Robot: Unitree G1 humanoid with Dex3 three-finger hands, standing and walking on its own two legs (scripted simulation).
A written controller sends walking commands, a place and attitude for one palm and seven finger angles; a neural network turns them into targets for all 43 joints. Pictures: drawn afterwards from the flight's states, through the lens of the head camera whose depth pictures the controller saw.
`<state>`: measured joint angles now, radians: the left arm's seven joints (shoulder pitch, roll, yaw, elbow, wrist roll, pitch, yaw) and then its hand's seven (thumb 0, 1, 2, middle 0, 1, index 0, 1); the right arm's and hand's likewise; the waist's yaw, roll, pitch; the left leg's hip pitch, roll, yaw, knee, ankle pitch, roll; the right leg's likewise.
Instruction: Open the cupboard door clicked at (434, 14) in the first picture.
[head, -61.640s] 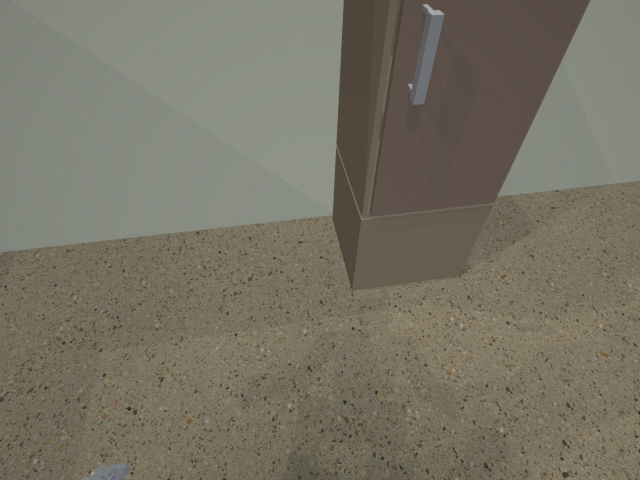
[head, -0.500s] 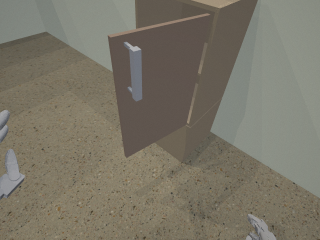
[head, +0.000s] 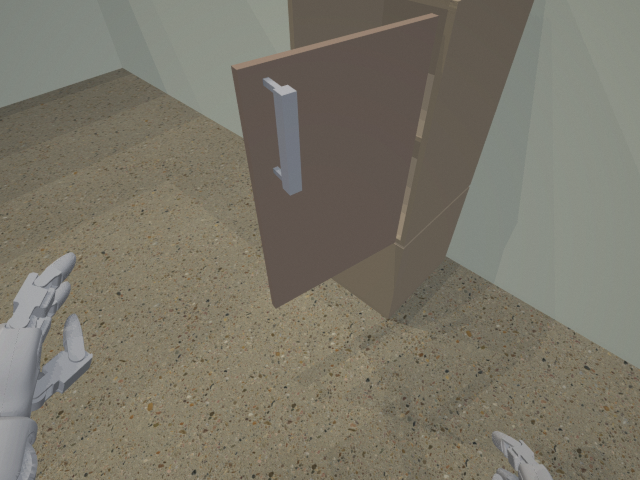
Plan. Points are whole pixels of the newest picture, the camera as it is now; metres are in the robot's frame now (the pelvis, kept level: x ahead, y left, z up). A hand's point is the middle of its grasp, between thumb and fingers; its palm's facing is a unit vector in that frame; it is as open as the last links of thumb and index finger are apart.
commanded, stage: let the arm hang, fingers relaxed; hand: left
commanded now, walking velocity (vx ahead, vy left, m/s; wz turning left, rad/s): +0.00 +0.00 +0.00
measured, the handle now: (281, 138) +0.57 +0.11 +0.15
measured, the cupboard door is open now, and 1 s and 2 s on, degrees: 78 78 78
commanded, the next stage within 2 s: look to check the result in 1.04 s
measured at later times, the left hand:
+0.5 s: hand out of the picture -0.05 +0.17 -0.16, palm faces +0.07 -0.97 -0.23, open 7.3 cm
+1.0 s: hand out of the picture +0.07 +0.17 -0.15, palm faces +0.05 -0.96 -0.27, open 7.4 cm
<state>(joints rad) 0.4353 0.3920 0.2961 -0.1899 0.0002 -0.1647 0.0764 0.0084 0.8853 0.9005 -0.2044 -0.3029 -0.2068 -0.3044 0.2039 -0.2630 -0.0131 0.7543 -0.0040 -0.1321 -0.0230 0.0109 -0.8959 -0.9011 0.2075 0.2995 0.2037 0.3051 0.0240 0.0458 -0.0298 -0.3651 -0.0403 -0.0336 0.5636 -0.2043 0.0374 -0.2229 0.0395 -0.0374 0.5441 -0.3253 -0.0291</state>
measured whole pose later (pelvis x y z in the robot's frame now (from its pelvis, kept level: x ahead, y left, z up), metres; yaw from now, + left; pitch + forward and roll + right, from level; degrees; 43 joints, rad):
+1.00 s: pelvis +0.01 -0.03 +0.01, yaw +2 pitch -2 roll +0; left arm 0.15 0.21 0.02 1.11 0.00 -0.02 0.02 0.01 0.90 0.90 -0.20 -0.30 -0.20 -0.30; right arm 0.16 -0.26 -0.02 1.13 -0.02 0.00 -0.03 0.00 -0.90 -0.90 0.20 0.30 0.20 0.30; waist -0.01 0.03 0.05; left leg -0.21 -0.03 -0.07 0.38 -0.13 -0.01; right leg -0.06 0.07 -0.02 0.36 -0.26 -0.07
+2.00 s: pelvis +0.03 -0.03 +0.02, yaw +0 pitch -1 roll +0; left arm 0.16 0.26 0.02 1.13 0.00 -0.02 0.02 0.01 0.90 0.90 -0.20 -0.30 -0.20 -0.30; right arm 0.12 -0.28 -0.01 1.14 -0.01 0.00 -0.03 0.00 -0.90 -0.90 0.20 0.30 0.20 0.30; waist 0.00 0.01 0.07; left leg -0.17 -0.03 -0.05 0.34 -0.14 0.00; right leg -0.02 0.06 0.00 0.30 -0.25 -0.06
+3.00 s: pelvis +0.03 -0.02 +0.02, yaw +0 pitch -1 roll +1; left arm 0.15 0.29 0.01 1.12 0.00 -0.02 0.02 0.01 0.90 0.90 -0.20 -0.30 -0.20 -0.30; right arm 0.11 -0.29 -0.01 1.14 -0.01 0.00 -0.02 0.01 -0.90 -0.90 0.20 0.30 0.20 0.30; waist 0.00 0.00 0.07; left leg -0.16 -0.03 -0.05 0.32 -0.14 0.00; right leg 0.00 0.06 0.01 0.28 -0.25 -0.06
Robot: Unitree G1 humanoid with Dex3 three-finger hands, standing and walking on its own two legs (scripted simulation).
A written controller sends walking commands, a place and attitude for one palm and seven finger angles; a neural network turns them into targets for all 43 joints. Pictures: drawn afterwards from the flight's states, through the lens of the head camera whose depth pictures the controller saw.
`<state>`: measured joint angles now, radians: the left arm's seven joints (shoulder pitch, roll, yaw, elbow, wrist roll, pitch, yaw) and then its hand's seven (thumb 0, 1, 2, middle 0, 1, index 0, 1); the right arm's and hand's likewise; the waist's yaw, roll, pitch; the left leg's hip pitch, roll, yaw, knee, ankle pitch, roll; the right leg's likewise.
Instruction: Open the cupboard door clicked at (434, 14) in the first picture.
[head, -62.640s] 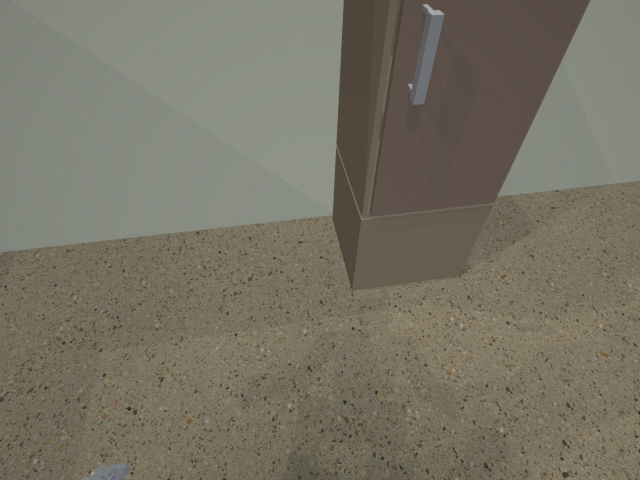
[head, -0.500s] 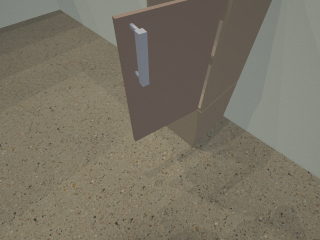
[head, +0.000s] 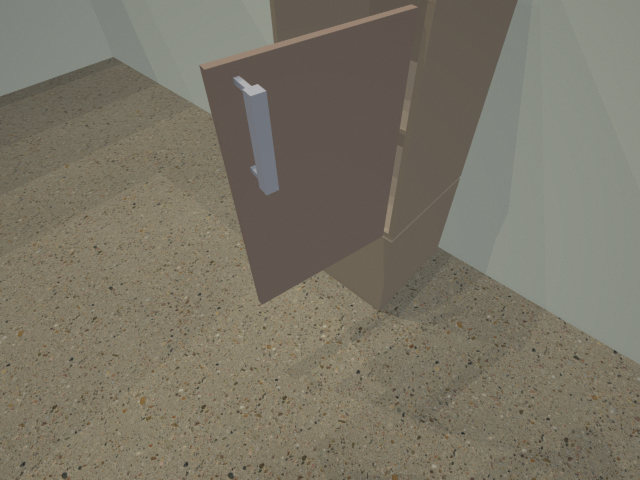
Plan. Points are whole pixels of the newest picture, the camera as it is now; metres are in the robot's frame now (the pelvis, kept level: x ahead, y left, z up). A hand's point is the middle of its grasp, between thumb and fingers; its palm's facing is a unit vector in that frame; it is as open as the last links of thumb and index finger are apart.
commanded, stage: let the arm hang, fingers relaxed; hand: left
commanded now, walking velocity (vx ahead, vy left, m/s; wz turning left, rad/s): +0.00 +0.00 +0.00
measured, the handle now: (255, 138) +0.57 +0.13 +0.13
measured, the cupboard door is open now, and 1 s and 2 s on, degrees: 78 78 78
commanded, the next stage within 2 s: look to check the result in 0.04 s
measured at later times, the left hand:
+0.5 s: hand out of the picture +0.06 +0.22 -0.16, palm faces +0.01 -0.95 -0.31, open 7.4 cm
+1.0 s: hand out of the picture +0.07 +0.23 -0.16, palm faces -0.01 -0.96 -0.30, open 7.4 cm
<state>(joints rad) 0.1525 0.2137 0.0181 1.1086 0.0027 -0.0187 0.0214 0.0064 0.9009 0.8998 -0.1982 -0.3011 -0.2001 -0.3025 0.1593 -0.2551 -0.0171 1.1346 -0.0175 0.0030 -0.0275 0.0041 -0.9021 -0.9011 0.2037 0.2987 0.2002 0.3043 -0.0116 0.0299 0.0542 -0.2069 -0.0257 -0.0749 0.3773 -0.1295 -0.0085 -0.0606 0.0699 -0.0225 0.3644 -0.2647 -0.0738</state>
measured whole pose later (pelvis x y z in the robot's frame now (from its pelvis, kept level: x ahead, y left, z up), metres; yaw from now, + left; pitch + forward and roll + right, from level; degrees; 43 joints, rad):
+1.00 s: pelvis +0.02 +0.01 +0.00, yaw -1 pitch -1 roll +0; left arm 0.16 0.26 0.02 1.13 0.00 -0.02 0.02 0.01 0.90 0.90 -0.20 -0.30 -0.20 -0.30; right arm 0.12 -0.28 -0.01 1.14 -0.01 0.00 -0.03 0.00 -0.90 -0.90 0.20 0.30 0.20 0.30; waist 0.00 0.01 0.07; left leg -0.17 -0.03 -0.05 0.34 -0.14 0.00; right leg -0.02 0.06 0.00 0.30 -0.25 -0.06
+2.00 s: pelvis +0.02 +0.01 +0.00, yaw -1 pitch -1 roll +1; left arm 0.15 0.29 0.01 1.12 0.00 -0.02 0.02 0.01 0.90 0.90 -0.20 -0.30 -0.20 -0.30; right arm 0.11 -0.29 -0.01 1.14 -0.01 0.00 -0.02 0.01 -0.90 -0.90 0.20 0.30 0.20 0.30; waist 0.00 0.00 0.07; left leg -0.16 -0.03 -0.05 0.32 -0.14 0.00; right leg 0.00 0.06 0.01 0.28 -0.25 -0.06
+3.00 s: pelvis -0.01 -0.02 +0.00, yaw -19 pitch +1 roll +3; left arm 0.25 0.18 0.07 0.98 0.02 0.03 0.02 0.01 0.90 0.90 -0.20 -0.30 -0.20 -0.30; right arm 0.10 -0.22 -0.08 0.98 -0.01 0.06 -0.04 0.01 -0.90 -0.90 0.20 0.30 0.20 0.30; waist 0.03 0.00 0.13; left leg -0.47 0.02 -0.02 1.06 -0.41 -0.06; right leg -0.23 0.09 0.12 0.48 -0.25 -0.09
